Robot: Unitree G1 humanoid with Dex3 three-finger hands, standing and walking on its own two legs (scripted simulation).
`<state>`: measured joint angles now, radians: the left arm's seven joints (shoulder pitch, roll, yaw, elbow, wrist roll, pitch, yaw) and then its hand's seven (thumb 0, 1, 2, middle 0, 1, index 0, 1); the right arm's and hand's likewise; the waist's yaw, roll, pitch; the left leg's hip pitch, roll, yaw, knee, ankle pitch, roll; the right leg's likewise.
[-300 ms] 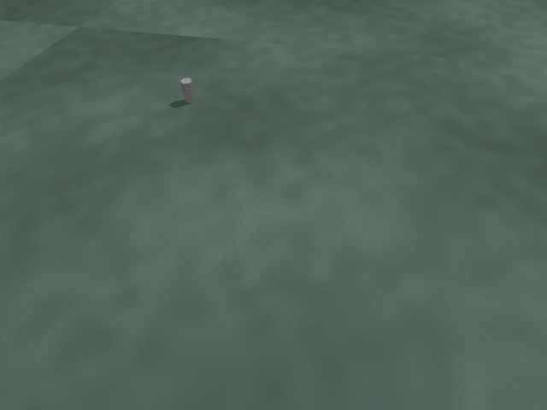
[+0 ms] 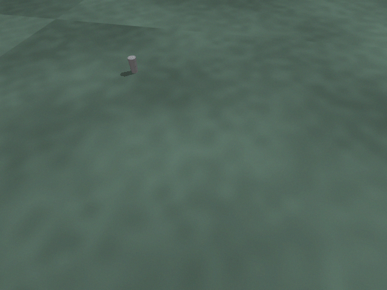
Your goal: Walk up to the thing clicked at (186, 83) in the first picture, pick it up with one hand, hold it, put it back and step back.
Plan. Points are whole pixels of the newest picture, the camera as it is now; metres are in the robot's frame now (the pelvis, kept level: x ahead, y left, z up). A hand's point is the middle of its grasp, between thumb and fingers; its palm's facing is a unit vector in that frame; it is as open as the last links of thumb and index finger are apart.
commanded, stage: stand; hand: left
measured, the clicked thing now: (133, 64) +2.11 +0.57 -0.71
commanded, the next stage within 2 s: walk up in 0.82 s
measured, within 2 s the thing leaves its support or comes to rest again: neither
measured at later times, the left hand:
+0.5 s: hand out of the picture +0.08 +0.25 -0.15, palm faces -0.01 -0.94 -0.34, open 7.4 cm
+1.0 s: hand out of the picture +0.07 +0.29 -0.14, palm faces +0.09 -0.93 -0.36, open 7.4 cm
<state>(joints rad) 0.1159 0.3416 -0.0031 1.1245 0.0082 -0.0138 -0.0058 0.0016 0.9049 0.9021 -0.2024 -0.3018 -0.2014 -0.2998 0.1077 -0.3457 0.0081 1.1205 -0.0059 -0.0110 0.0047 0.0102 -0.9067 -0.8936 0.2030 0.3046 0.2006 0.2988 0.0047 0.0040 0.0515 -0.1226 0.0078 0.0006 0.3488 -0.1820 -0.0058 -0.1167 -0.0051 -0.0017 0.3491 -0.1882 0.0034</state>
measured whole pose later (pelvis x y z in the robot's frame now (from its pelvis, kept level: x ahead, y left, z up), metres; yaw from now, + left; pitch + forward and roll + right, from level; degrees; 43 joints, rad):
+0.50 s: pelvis +0.01 +0.00 +0.00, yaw +0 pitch -3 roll +0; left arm 0.11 0.34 0.00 1.12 0.01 -0.01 0.00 0.00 0.90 0.90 -0.20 -0.30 -0.20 -0.30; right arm 0.11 -0.35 0.01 1.12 -0.01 -0.01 0.00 0.01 -0.91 -0.89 0.20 0.30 0.20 0.30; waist 0.00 0.01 0.05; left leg -0.11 0.00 0.00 0.33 -0.18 0.00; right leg -0.10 -0.01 0.00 0.34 -0.19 0.01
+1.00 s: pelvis +0.03 +0.01 +0.00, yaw +4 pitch -1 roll +0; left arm 0.21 0.39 0.07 1.03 0.04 -0.07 -0.05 0.00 0.90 0.90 -0.21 -0.30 -0.21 -0.30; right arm 0.18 -0.42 -0.07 1.07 -0.03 -0.01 0.08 0.01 -0.91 -0.89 0.20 0.30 0.20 0.30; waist 0.04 0.01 0.01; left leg -0.39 0.03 0.01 0.81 -0.42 0.02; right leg -0.10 -0.04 -0.06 0.36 -0.27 -0.04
